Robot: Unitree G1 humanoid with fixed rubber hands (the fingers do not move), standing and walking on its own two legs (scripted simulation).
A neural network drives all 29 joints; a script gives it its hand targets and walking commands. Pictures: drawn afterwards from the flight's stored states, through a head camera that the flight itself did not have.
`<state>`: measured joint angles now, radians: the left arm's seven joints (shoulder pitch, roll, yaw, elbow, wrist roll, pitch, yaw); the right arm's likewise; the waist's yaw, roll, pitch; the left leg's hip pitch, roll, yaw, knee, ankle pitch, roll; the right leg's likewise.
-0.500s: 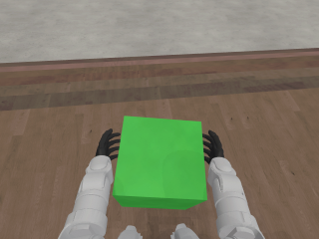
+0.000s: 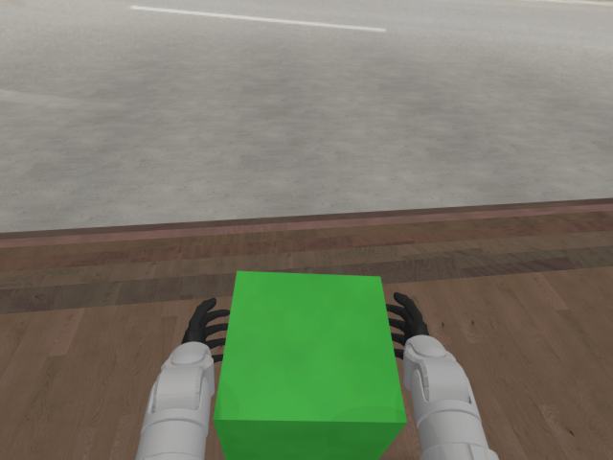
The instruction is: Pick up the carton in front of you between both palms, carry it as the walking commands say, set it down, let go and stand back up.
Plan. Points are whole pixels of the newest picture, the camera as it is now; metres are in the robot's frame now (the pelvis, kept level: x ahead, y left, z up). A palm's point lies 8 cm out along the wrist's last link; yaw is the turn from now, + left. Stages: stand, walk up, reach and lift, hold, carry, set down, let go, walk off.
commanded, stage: reach and lift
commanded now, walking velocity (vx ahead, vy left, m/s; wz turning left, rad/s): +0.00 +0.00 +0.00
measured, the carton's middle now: (303, 377) +0.29 +0.00 -0.06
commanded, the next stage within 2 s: hold in 0.96 s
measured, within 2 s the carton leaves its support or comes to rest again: neither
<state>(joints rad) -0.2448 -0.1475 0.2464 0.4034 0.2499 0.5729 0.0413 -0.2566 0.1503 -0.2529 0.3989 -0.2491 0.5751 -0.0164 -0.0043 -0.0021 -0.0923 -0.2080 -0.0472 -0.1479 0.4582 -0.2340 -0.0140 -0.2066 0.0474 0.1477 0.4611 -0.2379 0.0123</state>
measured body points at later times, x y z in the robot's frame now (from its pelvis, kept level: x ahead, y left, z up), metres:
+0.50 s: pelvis -0.01 +0.00 +0.00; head -0.04 +0.00 +0.45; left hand +0.30 +0.15 +0.02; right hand +0.30 -0.15 +0.03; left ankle +0.01 +0.13 -0.74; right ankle +0.01 -0.13 -0.74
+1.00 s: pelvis +0.00 +0.00 +0.01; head -0.04 +0.00 +0.45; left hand +0.30 +0.15 +0.03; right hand +0.30 -0.15 +0.04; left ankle +0.01 +0.13 -0.74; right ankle +0.01 -0.13 -0.74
